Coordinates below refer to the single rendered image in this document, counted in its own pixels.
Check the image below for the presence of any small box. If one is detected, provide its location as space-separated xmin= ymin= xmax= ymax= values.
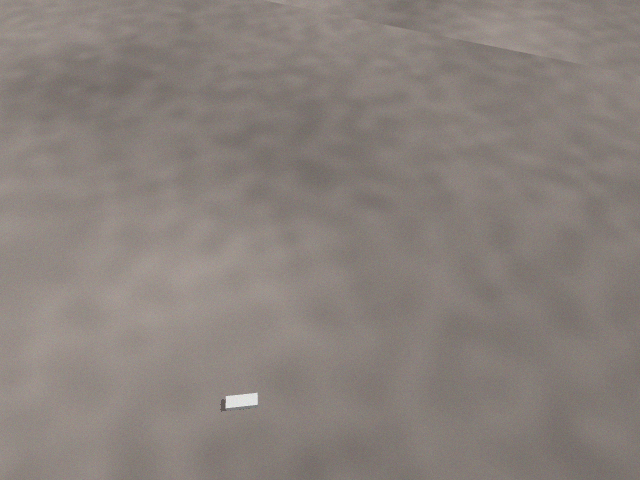
xmin=225 ymin=393 xmax=259 ymax=411

